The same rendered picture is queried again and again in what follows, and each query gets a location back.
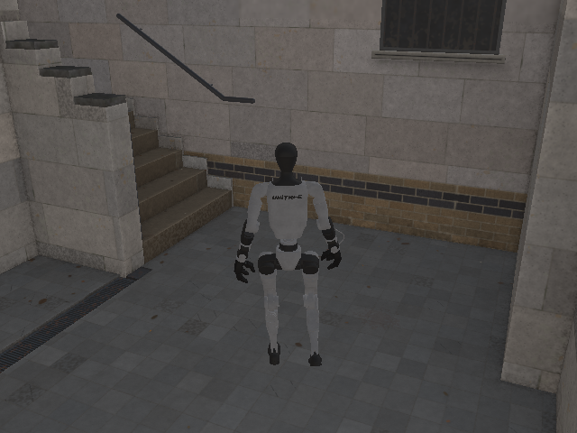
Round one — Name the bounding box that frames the left robot forearm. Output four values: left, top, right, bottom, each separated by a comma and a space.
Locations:
236, 219, 254, 263

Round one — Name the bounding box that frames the robot left upper arm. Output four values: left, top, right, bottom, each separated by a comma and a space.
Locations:
245, 182, 269, 234

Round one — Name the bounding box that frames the left robot hand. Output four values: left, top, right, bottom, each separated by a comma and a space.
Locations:
234, 260, 255, 283

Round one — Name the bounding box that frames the right robot forearm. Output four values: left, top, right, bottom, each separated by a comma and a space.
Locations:
322, 217, 340, 253

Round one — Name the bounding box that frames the left robot shin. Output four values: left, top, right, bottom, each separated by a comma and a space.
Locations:
264, 296, 279, 353

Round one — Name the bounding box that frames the robot right upper arm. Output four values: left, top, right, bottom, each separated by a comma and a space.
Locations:
306, 181, 331, 230

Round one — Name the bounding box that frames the humanoid robot torso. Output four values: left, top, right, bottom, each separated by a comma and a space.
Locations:
266, 177, 308, 271

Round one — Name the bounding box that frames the right robot hand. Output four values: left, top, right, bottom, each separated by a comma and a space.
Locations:
321, 250, 342, 270

